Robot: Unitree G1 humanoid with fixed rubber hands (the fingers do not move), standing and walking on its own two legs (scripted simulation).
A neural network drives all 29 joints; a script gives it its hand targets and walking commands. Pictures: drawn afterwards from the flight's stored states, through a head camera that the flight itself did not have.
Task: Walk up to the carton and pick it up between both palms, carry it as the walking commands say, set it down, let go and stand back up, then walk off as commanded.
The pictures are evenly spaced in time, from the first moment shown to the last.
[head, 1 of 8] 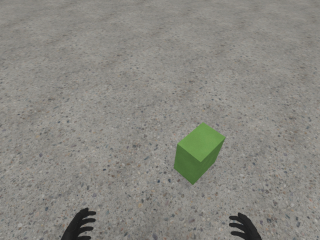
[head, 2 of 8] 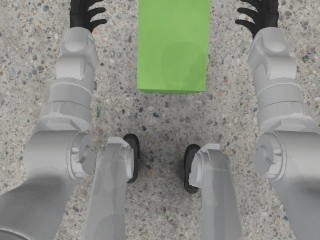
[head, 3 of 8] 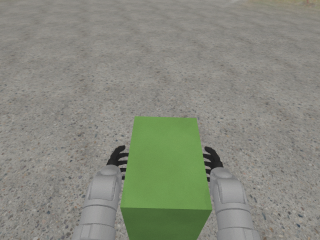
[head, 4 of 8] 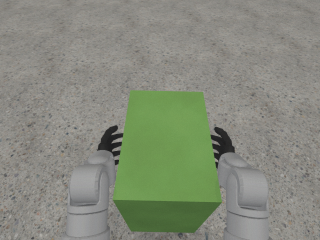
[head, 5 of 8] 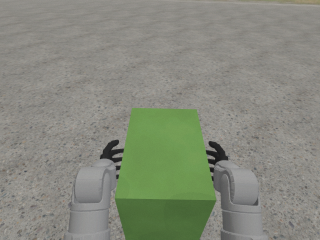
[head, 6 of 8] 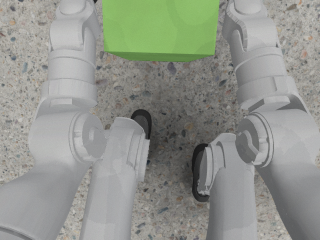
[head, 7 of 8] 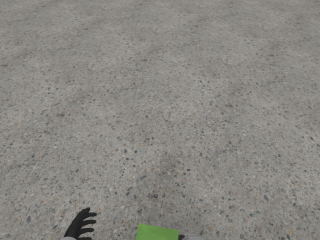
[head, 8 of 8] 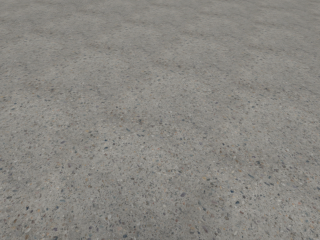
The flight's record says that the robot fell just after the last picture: no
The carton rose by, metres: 0.64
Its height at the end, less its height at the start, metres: +0.00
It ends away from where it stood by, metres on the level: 3.08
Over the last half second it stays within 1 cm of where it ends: yes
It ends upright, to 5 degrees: yes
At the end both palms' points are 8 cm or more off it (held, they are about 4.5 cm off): yes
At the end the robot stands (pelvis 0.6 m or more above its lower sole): yes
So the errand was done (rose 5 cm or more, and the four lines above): yes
